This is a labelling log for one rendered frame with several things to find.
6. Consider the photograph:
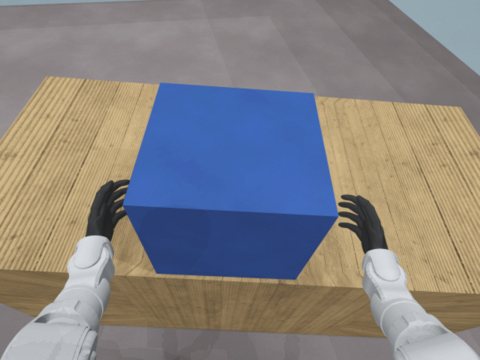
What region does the left robot hand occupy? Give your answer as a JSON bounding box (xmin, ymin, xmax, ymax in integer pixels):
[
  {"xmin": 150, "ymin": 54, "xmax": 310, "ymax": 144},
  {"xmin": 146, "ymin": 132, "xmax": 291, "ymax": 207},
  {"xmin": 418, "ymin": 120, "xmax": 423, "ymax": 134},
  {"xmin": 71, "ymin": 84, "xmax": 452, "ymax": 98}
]
[{"xmin": 85, "ymin": 179, "xmax": 130, "ymax": 241}]

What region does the left robot forearm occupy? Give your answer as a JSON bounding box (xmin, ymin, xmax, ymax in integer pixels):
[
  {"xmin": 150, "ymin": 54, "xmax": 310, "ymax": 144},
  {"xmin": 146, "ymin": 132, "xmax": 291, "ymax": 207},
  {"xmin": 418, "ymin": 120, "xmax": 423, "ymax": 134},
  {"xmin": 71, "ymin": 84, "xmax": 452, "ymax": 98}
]
[{"xmin": 1, "ymin": 235, "xmax": 115, "ymax": 360}]

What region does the carton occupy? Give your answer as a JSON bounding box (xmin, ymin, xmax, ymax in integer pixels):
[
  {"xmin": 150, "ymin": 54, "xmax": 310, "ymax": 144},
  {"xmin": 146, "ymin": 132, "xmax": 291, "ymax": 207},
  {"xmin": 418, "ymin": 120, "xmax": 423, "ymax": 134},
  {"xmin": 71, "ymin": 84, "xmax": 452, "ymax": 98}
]
[{"xmin": 123, "ymin": 82, "xmax": 339, "ymax": 280}]

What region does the right robot upper arm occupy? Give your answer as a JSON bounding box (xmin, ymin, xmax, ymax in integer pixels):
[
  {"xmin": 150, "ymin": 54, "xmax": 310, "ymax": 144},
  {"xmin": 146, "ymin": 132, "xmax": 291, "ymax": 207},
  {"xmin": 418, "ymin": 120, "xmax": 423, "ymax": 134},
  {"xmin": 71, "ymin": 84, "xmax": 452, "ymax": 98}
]
[{"xmin": 392, "ymin": 333, "xmax": 475, "ymax": 360}]

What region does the right robot forearm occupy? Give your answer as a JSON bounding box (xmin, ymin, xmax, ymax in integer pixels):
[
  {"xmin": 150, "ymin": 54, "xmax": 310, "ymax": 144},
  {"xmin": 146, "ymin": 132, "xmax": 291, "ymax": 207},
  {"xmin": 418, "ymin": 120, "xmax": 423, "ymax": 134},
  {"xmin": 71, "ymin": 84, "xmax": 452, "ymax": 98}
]
[{"xmin": 362, "ymin": 249, "xmax": 480, "ymax": 360}]

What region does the pedestal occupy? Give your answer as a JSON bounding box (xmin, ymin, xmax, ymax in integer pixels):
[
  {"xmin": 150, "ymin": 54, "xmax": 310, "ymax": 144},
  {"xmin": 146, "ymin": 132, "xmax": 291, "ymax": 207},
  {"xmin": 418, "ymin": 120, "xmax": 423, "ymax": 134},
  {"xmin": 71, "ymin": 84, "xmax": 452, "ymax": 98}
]
[{"xmin": 0, "ymin": 76, "xmax": 480, "ymax": 338}]

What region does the left robot upper arm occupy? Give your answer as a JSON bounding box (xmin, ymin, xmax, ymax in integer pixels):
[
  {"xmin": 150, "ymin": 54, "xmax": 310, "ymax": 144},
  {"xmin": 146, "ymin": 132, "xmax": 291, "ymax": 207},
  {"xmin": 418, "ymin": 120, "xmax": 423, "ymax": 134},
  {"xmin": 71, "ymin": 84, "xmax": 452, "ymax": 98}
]
[{"xmin": 7, "ymin": 322, "xmax": 98, "ymax": 360}]

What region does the right robot hand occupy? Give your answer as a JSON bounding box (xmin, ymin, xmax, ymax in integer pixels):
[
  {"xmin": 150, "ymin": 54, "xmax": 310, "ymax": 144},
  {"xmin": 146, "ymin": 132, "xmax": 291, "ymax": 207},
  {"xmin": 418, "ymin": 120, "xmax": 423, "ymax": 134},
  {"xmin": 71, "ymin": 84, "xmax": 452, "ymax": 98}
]
[{"xmin": 338, "ymin": 194, "xmax": 388, "ymax": 254}]

